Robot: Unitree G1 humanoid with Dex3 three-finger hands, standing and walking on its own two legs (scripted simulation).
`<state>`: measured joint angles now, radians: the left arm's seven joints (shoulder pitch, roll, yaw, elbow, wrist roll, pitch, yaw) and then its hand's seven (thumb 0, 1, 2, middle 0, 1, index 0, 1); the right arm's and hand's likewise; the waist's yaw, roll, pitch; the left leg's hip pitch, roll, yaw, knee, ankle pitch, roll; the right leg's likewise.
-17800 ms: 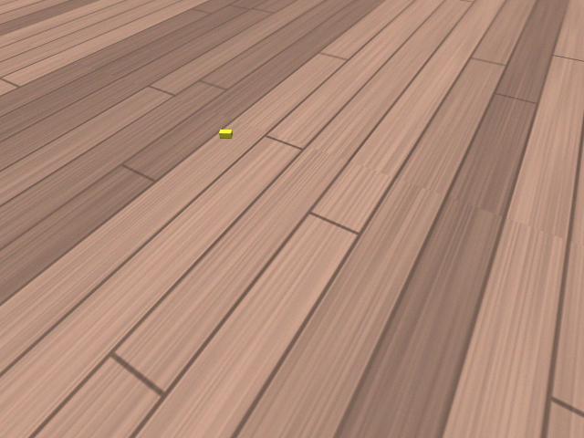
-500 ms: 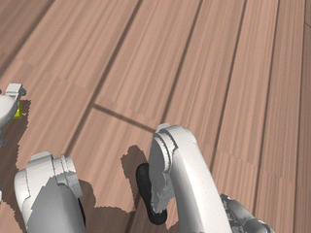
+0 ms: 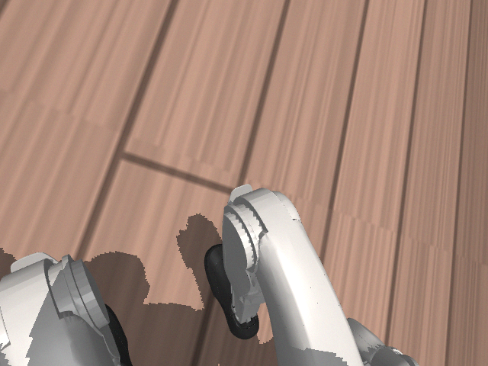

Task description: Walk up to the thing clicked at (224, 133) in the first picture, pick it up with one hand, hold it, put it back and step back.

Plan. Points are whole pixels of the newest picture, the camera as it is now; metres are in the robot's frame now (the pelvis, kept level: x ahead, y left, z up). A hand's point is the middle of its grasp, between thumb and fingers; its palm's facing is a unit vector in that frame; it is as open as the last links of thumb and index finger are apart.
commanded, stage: rest palm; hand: left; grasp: from above
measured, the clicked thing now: out of the picture +0.43 +0.30 -0.28
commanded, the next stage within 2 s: close in 1.42 s
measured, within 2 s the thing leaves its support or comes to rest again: neither
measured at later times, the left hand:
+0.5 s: hand out of the picture +0.42 +0.31 -0.24, palm faces -0.40 -0.02 -0.92, open 14.2 cm
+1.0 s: hand out of the picture +0.40 +0.27 -0.25, palm faces -0.43 -0.02 -0.90, open 14.0 cm
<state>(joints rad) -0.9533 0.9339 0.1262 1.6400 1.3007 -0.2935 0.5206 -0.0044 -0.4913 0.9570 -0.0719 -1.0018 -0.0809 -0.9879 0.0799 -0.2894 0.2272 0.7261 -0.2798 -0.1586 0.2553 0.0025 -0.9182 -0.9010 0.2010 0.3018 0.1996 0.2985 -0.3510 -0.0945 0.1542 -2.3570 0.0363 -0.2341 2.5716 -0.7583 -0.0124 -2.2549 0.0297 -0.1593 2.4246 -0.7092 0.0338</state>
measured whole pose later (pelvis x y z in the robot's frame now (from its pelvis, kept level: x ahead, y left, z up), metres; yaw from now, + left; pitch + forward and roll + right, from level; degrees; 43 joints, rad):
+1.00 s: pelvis -0.01 +0.00 +0.01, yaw -2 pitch +25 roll -13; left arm -0.89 0.91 -0.02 1.64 1.42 -0.39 0.77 0.00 -0.46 0.95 -0.08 -0.98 -0.09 -0.97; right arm 0.02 -0.31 0.30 0.73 -0.32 -0.19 0.25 0.00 -0.91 -0.90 0.20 0.30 0.20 0.30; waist -0.34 -0.15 0.16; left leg -2.31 0.05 -0.29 2.57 -0.74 -0.02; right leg -2.21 0.06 -0.20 2.38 -0.65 0.04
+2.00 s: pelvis -0.01 +0.01 +0.01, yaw -2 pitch +29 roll -15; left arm -1.03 0.94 0.01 1.71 1.22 -0.13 0.62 0.00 -0.40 0.92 -0.09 -0.97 -0.10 -0.95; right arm 0.03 -0.36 0.25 0.69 -0.26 -0.27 0.27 0.00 -0.90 -0.89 0.20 0.30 0.20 0.30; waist -0.38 -0.14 0.14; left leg -2.37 0.04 -0.25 2.55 -0.72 0.01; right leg -2.24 0.05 -0.17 2.37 -0.67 0.06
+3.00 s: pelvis -0.01 +0.00 +0.01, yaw -2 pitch +27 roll -15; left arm -0.96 0.99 0.00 1.63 1.25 -0.35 0.51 0.00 -0.04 0.68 -0.33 -0.79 -0.37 -0.76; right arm 0.06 -0.33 0.33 0.63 -0.27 -0.18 0.25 0.00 -0.90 -0.90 0.20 0.30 0.20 0.30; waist -0.34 -0.12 0.20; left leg -2.32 0.03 -0.28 2.56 -0.74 -0.01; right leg -2.19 0.05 -0.20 2.37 -0.68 0.05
